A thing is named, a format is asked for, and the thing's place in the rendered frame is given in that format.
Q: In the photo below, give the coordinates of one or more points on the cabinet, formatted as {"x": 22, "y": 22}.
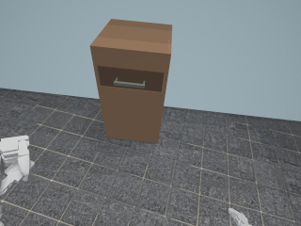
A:
{"x": 132, "y": 114}

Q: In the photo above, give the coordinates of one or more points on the handle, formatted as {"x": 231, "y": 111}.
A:
{"x": 129, "y": 84}

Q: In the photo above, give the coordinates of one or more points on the drawer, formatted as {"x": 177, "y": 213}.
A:
{"x": 153, "y": 80}

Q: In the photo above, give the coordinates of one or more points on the robot left hand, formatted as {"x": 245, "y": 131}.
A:
{"x": 15, "y": 153}

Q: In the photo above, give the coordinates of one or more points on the robot right hand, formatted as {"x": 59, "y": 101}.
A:
{"x": 239, "y": 218}

